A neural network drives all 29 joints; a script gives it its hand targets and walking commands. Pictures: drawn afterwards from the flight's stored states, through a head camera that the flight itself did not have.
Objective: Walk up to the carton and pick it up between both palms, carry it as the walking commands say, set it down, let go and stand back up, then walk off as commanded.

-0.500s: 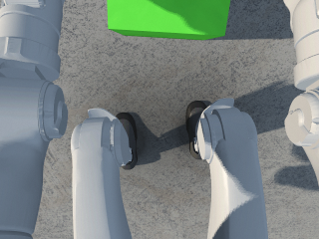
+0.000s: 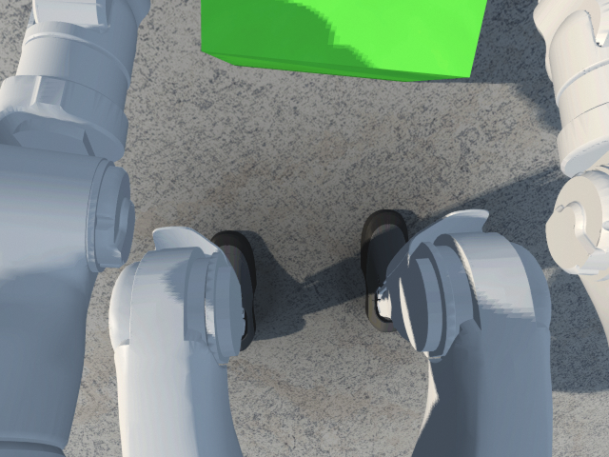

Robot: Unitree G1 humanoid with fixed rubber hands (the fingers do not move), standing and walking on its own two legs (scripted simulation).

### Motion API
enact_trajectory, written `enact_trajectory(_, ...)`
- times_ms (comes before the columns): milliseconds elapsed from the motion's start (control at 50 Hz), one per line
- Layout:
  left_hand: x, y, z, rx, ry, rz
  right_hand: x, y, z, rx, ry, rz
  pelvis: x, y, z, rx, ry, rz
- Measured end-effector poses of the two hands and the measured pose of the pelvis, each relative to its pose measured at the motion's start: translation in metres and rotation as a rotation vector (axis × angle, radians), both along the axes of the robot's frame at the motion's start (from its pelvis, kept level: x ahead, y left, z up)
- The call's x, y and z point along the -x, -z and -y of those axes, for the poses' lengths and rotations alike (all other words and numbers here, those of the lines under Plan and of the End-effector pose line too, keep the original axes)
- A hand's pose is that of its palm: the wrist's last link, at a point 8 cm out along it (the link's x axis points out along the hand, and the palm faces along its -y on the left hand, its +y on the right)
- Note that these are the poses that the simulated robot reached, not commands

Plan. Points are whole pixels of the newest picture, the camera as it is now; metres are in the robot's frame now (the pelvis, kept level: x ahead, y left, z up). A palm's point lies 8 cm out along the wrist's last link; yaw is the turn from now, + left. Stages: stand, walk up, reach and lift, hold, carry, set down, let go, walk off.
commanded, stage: reach and lift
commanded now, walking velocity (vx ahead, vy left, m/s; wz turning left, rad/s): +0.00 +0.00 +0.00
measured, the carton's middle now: out of the picture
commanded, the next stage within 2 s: none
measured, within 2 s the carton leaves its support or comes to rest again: leaves its support in 1.58 s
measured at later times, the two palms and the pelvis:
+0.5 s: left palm out of the picture +0.58 +0.12 -0.18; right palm out of the picture +0.54 -0.22 -0.18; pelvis -0.01 +0.00 +0.01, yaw +0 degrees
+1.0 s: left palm out of the picture +0.58 +0.11 -0.18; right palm out of the picture +0.54 -0.21 -0.18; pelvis +0.00 +0.00 +0.01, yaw +1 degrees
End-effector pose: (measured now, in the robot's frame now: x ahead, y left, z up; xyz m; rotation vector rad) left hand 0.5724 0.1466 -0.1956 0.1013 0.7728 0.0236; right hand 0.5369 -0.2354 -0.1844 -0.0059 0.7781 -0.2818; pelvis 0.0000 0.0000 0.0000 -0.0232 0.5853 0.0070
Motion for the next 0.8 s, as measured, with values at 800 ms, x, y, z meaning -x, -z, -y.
enact_trajectory(800,-0.004,-0.012,0.034,0.028,0.050,0.027,-0.005,-0.007,-0.025,-0.015,-0.057,0.026,0.006,-0.010,0.000,-0.001,-0.005,-0.019)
